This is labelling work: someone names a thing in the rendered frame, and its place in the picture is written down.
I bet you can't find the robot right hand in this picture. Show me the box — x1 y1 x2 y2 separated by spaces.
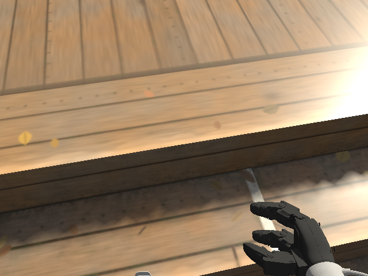
243 201 336 276

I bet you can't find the right robot forearm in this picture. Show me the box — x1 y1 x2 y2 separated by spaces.
306 262 347 276

